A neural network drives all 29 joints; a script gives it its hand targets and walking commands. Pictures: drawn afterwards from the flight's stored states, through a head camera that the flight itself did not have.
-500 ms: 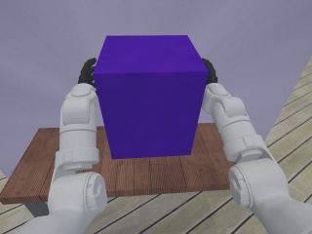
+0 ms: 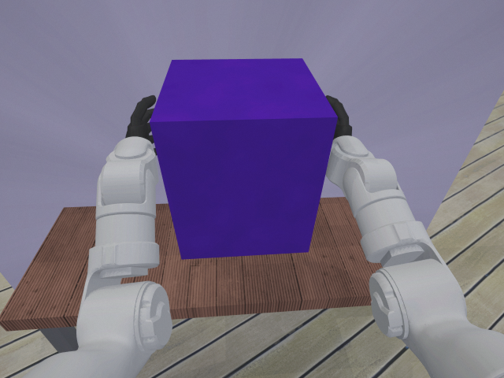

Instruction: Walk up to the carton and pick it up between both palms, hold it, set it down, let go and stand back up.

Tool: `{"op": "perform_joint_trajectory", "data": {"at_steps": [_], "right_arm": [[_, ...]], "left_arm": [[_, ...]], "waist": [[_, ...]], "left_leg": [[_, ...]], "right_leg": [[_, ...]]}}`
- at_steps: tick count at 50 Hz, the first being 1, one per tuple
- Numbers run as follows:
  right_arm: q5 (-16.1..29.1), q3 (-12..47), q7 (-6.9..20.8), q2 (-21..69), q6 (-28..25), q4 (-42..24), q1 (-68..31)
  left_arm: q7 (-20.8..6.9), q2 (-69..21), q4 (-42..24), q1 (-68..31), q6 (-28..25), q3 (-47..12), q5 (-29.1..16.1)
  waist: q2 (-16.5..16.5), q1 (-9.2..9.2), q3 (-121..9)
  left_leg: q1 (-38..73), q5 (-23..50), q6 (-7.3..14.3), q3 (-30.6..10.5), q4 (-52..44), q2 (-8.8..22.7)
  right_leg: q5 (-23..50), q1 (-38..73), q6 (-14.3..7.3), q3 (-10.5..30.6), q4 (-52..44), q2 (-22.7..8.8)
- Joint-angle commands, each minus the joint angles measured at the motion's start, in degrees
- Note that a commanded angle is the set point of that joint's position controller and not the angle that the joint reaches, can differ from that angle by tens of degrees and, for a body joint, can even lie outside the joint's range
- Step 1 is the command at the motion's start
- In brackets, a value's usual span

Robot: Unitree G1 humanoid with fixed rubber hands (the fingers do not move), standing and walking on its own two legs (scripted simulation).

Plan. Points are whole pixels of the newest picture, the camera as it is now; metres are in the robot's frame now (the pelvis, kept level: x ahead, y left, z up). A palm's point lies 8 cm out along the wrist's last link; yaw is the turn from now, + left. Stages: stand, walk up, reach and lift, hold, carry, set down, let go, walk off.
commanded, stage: hold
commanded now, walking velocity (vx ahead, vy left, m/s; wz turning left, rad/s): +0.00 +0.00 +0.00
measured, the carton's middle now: (242, 158) +0.38 -0.01 +0.21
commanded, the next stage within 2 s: none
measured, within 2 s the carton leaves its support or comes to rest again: neither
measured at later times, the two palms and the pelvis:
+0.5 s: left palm (142, 144) +0.37 +0.14 +0.24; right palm (340, 142) +0.37 -0.16 +0.24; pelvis +0.00 +0.00 +0.00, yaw +0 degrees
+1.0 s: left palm (141, 143) +0.38 +0.14 +0.24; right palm (338, 142) +0.37 -0.16 +0.24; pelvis +0.00 +0.00 +0.00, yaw +0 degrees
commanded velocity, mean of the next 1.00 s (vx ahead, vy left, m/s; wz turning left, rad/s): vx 0.00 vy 0.00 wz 0.00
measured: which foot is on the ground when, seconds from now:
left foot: down 0.00-1.00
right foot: down 0.00-1.00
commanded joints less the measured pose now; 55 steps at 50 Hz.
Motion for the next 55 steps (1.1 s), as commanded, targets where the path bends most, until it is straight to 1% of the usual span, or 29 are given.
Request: {"op": "perform_joint_trajectory", "data": {"at_steps": [1, 2, 3, 4, 5, 7, 8, 9, 10, 11, 12, 13, 14, 16, 19, 22, 23, 24, 26, 31, 36, 38, 41, 43, 46, 47, 49, 52, 55], "right_arm": [[8.08, 19.73, 6.58, 42.27, -1.39, -23.14, -50.39], [7.93, 19.72, 6.54, 41.71, -1.14, -22.61, -49.97], [7.85, 19.56, 6.49, 41.58, -1.01, -21.19, -48.94], [8.01, 19.78, 6.53, 41.70, -1.23, -22.44, -50.12], [8.37, 20.26, 6.36, 42.42, -1.37, -24.00, -49.97], [8.62, 20.60, 6.14, 42.22, -1.19, -25.63, -50.88], [8.53, 20.41, 6.07, 41.72, -0.96, -25.22, -50.11], [8.20, 20.36, 6.22, 41.40, -0.83, -24.52, -50.92], [8.53, 21.10, 6.33, 42.28, -0.89, -25.10, -50.70], [8.55, 20.54, 6.36, 41.71, -0.70, -24.66, -51.00], [8.59, 20.74, 6.42, 42.05, -0.66, -24.50, -50.88], [8.50, 20.78, 6.39, 41.94, -0.62, -24.42, -50.37], [8.56, 20.62, 6.34, 41.67, -0.49, -23.28, -50.38], [8.06, 20.27, 6.38, 41.87, -0.65, -22.80, -50.10], [8.86, 21.14, 6.06, 42.38, -0.68, -25.03, -51.34], [9.02, 21.33, 5.83, 42.63, -0.15, -24.36, -49.57], [8.90, 20.89, 5.84, 41.96, -0.04, -24.04, -49.07], [8.68, 20.94, 5.85, 41.77, -0.16, -24.56, -49.75], [8.15, 20.35, 5.74, 41.90, -0.04, -24.22, -49.84], [8.05, 19.66, 5.98, 41.76, -0.06, -23.22, -50.07], [8.47, 19.87, 6.57, 42.40, -0.14, -22.79, -51.32], [8.16, 19.53, 6.69, 42.19, 0.03, -21.76, -51.01], [8.53, 19.03, 6.53, 41.24, -0.07, -22.35, -49.99], [8.20, 18.92, 6.44, 41.06, 0.18, -21.19, -49.83], [8.00, 18.90, 6.68, 41.19, -0.10, -22.05, -50.65], [8.18, 19.32, 6.68, 41.40, -0.27, -22.85, -50.17], [8.21, 19.31, 6.46, 41.19, -0.17, -23.34, -50.68], [8.24, 19.20, 6.40, 41.44, -0.09, -23.01, -50.17], [8.44, 19.69, 6.19, 41.30, -0.34, -24.59, -51.30]], "left_arm": [[-5.95, -39.54, -7.27, -44.01, -4.43, -28.62, -10.13], [-5.98, -39.74, -6.63, -42.40, -4.10, -27.80, -9.53], [-6.21, -39.39, -6.88, -42.55, -4.06, -28.11, -9.32], [-6.33, -40.04, -7.04, -42.65, -3.94, -28.24, -9.26], [-6.38, -40.14, -7.98, -42.47, -4.00, -28.55, -9.74], [-6.38, -40.16, -8.54, -43.19, -3.77, -28.96, -9.78], [-6.35, -40.59, -8.87, -42.78, -3.75, -29.22, -9.98], [-6.39, -39.67, -8.19, -43.38, -3.74, -28.61, -9.78], [-6.29, -39.83, -9.53, -43.75, -3.82, -28.92, -10.10], [-6.27, -39.61, -7.46, -42.73, -3.60, -27.97, -9.50], [-6.29, -39.44, -8.08, -42.78, -3.64, -27.93, -9.44], [-6.33, -39.49, -7.46, -42.19, -3.34, -28.15, -9.18], [-6.54, -39.00, -6.24, -41.92, -3.15, -27.37, -8.94], [-6.61, -39.13, -8.06, -42.75, -3.30, -28.03, -9.14], [-6.58, -39.12, -7.87, -41.99, -3.24, -27.80, -9.36], [-6.53, -38.71, -8.79, -42.17, -3.37, -27.80, -9.43], [-6.66, -38.77, -8.45, -41.97, -3.13, -28.13, -9.34], [-6.84, -38.84, -8.06, -41.99, -3.07, -28.12, -9.49], [-7.31, -38.90, -7.20, -41.80, -2.90, -27.54, -9.14], [-7.12, -39.31, -7.99, -43.36, -3.44, -28.95, -9.76], [-6.57, -39.72, -8.21, -44.46, -3.50, -28.60, -9.73], [-6.52, -39.41, -6.90, -44.01, -3.30, -27.84, -9.50], [-6.58, -40.50, -7.64, -43.11, -3.06, -28.33, -9.72], [-6.86, -39.23, -7.07, -43.17, -3.04, -27.67, -9.28], [-6.85, -39.63, -6.80, -43.10, -3.34, -27.59, -9.35], [-6.76, -39.87, -8.55, -42.94, -3.52, -28.47, -9.76], [-6.71, -39.51, -6.98, -42.53, -3.16, -27.57, -9.26], [-6.72, -39.64, -7.47, -43.03, -3.14, -27.82, -9.30], [-6.94, -39.42, -7.47, -42.74, -3.03, -27.71, -9.21]], "waist": [[2.27, -0.48, -20.83], [2.17, -0.02, -18.91], [2.20, -0.66, -18.65], [2.47, -0.07, -19.44], [1.38, -0.39, -21.45], [2.78, -0.21, -21.81], [3.14, -0.98, -21.56], [2.38, -0.75, -21.06], [1.93, -0.31, -21.71], [1.87, -0.03, -20.30], [1.27, 0.28, -21.26], [2.11, 0.25, -19.74], [1.45, 0.18, -19.42], [2.07, -0.04, -20.03], [1.51, 0.60, -21.12], [0.76, 0.30, -21.50], [1.54, -0.02, -20.66], [1.10, -0.28, -20.57], [1.51, -0.06, -19.34], [2.82, -1.24, -19.42], [3.16, 0.00, -20.22], [2.75, 0.10, -19.14], [4.15, -0.55, -19.95], [2.85, -0.77, -19.30], [2.58, -0.16, -19.32], [2.80, -0.59, -21.13], [2.04, -0.25, -20.66], [2.57, -0.30, -19.64], [2.15, -0.10, -20.35]], "left_leg": [[2.33, 18.89, -2.18, 2.86, -1.98, -3.25], [2.15, 19.32, -2.13, 2.87, -2.18, -3.20], [2.12, 18.34, -2.14, 2.92, -2.41, -3.26], [2.24, 18.10, -2.18, 2.89, -2.44, -3.11], [2.68, 18.96, -1.96, 2.80, -2.19, -3.17], [2.67, 20.33, -2.16, 2.85, -1.61, -3.46], [3.17, 20.22, -2.40, 2.69, -1.69, -3.34], [2.93, 18.33, -2.20, 2.98, -1.87, -3.49], [2.70, 18.45, -1.82, 2.84, -1.92, -3.52], [2.15, 17.63, -1.69, 2.95, -2.28, -3.37], [2.21, 17.61, -1.48, 2.88, -2.39, -3.32], [1.53, 17.74, -1.66, 2.83, -2.62, -3.25], [1.40, 16.64, -1.49, 2.84, -2.67, -3.35], [1.81, 16.35, -1.71, 3.14, -3.06, -3.22], [2.16, 18.21, -1.47, 3.07, -2.27, -3.49], [2.54, 19.24, -1.58, 2.83, -2.01, -3.28], [2.45, 18.52, -1.74, 3.11, -2.33, -3.45], [2.34, 17.40, -1.54, 3.20, -2.53, -3.58], [1.50, 16.00, -1.43, 3.24, -2.85, -3.56], [1.85, 15.89, -1.96, 2.82, -2.77, -3.33], [1.27, 15.78, -1.93, 2.62, -3.14, -3.00], [1.35, 15.46, -1.73, 2.87, -3.13, -3.02], [2.08, 18.41, -2.25, 2.60, -2.58, -2.96], [1.91, 17.17, -2.27, 2.72, -2.85, -2.90], [1.70, 17.16, -2.20, 2.82, -3.09, -2.97], [2.44, 18.79, -2.36, 2.71, -2.51, -3.00], [2.86, 18.02, -2.10, 2.81, -2.53, -3.06], [2.36, 17.56, -2.12, 2.91, -2.68, -3.00], [2.13, 18.27, -1.92, 2.92, -2.29, -3.34]], "right_leg": [[11.10, 8.31, 1.27, -1.46, 0.40, 3.42], [11.34, 8.06, 1.36, -1.43, 0.40, 3.42], [10.26, 8.10, 1.26, -1.16, 0.16, 3.36], [9.84, 8.00, 1.13, -1.07, 0.24, 3.47], [11.49, 8.93, 1.35, -1.05, 0.46, 3.45], [13.07, 9.14, 1.40, -0.97, 0.72, 3.40], [12.91, 8.93, 1.28, -0.96, 0.55, 3.35], [11.20, 8.75, 1.37, -1.13, 0.34, 3.36], [11.74, 8.60, 1.45, -1.04, 0.48, 3.21], [10.92, 8.56, 1.32, -0.87, 0.21, 3.19], [11.36, 9.00, 1.53, -0.95, 0.25, 3.18], [11.36, 8.79, 1.40, -0.92, 0.39, 3.14], [10.34, 8.73, 1.41, -0.75, -0.04, 3.00], [10.13, 8.42, 1.37, -0.94, 0.22, 3.19], [12.76, 9.74, 1.78, -0.72, 0.56, 3.26], [14.07, 9.99, 1.76, -0.74, 0.64, 3.36], [13.17, 9.63, 1.75, -0.80, 0.43, 3.31], [12.44, 9.16, 1.83, -0.71, 0.09, 3.23], [11.27, 9.06, 1.52, -0.38, -0.27, 3.00], [9.89, 8.20, 1.27, -0.48, 0.01, 2.97], [8.52, 7.59, 1.09, -0.96, 0.14, 3.09], [8.25, 7.41, 1.17, -0.96, 0.03, 3.15], [10.33, 8.06, 0.96, -0.76, 0.23, 3.24], [9.42, 8.80, 0.65, -1.03, -0.16, 3.38], [9.46, 8.07, 0.94, -0.96, -0.13, 3.28], [11.20, 8.82, 0.98, -0.94, 0.32, 3.35], [10.41, 8.55, 1.20, -1.01, 0.14, 3.51], [10.03, 8.11, 1.18, -0.89, -0.13, 3.34], [11.81, 8.55, 1.53, -0.80, 0.28, 3.23]]}}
